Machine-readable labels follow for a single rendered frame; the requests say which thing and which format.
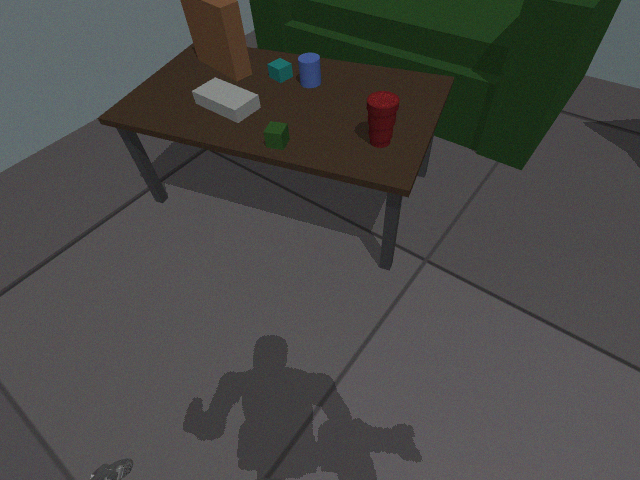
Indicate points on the left robot hand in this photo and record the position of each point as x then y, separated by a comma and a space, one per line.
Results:
115, 471

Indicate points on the coffee table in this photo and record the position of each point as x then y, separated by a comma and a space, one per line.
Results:
328, 125

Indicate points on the sofa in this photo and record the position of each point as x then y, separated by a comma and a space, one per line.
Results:
516, 63

